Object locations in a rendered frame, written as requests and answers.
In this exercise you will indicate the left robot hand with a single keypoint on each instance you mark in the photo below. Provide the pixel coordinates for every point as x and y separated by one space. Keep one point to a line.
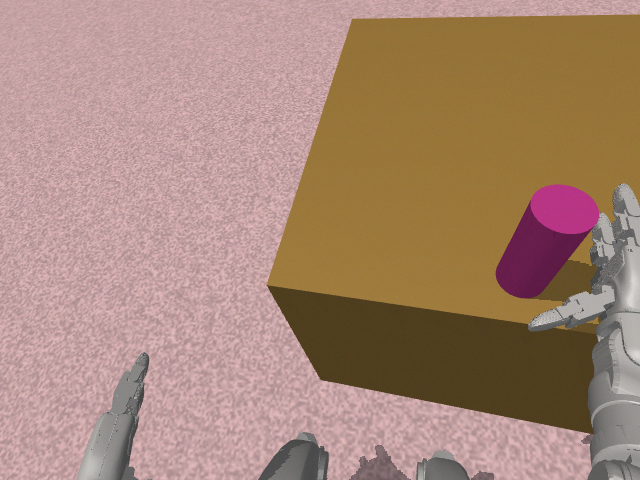
108 452

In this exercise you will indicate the right robot arm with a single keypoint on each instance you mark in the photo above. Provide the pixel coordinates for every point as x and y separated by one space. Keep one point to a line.
614 399

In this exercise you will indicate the right robot hand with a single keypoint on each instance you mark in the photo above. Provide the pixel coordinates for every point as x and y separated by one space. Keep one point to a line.
616 284

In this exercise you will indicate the can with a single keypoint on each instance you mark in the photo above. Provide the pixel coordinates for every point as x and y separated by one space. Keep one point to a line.
555 222

